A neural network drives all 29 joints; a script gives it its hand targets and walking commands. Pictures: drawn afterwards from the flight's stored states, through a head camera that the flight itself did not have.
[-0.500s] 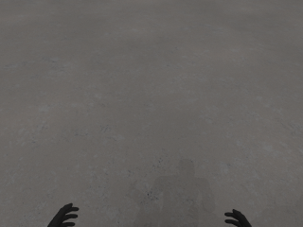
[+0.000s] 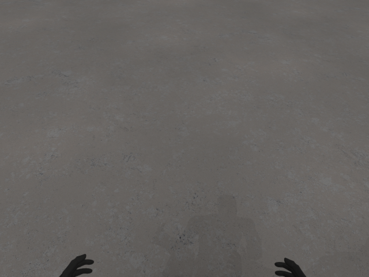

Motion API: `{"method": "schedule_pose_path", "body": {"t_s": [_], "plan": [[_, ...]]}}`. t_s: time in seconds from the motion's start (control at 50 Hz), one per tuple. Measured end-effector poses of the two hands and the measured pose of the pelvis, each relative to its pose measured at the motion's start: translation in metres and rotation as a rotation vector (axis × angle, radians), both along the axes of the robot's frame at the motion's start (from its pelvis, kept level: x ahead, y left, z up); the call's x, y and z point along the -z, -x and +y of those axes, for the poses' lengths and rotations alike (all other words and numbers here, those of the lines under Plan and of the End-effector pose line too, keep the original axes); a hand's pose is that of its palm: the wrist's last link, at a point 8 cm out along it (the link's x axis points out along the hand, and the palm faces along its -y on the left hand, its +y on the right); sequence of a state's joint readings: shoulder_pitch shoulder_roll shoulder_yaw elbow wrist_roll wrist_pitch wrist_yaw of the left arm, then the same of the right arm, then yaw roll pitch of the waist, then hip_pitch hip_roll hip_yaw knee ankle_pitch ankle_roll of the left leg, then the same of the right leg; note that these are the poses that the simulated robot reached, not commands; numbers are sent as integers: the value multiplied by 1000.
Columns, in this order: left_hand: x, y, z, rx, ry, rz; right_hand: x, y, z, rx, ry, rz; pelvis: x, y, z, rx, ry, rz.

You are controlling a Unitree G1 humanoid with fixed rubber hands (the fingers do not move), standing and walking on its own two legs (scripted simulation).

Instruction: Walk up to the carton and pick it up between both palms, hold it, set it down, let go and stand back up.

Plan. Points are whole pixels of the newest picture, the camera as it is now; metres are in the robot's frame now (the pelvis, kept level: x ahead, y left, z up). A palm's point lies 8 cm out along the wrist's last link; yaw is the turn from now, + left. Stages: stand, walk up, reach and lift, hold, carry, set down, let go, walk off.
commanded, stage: stand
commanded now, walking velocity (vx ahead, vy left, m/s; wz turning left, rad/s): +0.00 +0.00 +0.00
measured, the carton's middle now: out of the picture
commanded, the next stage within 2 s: none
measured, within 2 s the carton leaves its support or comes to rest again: neither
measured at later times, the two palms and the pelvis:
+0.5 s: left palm out of the picture +0.12 +0.26 -0.10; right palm out of the picture +0.13 -0.25 -0.09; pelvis -0.01 +0.00 +0.00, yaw +0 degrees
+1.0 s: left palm out of the picture +0.08 +0.26 -0.10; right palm out of the picture +0.09 -0.26 -0.09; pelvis -0.03 +0.00 +0.01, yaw +0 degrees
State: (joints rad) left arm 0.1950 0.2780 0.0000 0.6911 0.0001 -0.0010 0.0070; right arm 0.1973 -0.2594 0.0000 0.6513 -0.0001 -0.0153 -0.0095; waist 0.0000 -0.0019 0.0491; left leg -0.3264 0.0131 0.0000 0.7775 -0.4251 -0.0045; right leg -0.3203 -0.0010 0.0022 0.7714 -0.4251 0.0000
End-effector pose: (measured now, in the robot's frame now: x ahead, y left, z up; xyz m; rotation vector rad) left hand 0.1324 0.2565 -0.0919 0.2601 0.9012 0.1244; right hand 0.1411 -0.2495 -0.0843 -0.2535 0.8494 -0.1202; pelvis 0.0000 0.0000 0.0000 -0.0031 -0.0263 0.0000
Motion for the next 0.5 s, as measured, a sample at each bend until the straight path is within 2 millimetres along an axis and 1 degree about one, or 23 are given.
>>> {"method": "schedule_pose_path", "body": {"t_s": [0.5], "plan": [[4, 15, 3, -13, -6, 39, 3, 13, -3, 11, 7, 32, -2, 6, 0, 0, 0, -3]]}}
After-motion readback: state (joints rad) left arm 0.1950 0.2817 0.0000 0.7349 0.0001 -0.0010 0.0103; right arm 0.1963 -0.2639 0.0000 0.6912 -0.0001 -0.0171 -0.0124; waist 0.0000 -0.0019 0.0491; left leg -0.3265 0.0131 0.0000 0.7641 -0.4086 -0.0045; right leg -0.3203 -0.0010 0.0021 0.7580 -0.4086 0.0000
